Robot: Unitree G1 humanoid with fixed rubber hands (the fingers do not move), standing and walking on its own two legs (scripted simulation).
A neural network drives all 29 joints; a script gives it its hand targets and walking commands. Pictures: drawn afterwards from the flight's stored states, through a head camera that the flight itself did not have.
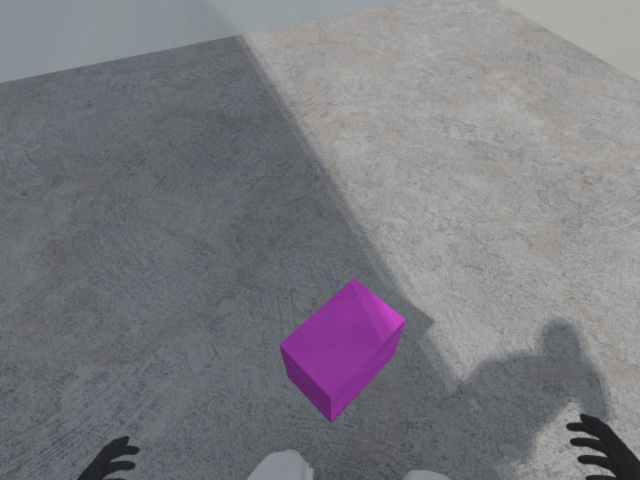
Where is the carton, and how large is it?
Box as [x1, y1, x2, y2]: [279, 278, 405, 422]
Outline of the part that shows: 354,278 279,344 289,378 330,422 338,415 391,357 394,352 405,319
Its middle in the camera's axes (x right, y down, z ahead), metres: +0.06 +0.33 +1.12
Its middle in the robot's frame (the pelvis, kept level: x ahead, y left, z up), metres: +0.51 +0.01 -0.61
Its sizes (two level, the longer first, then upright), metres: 0.289 0.190 0.252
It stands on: the floor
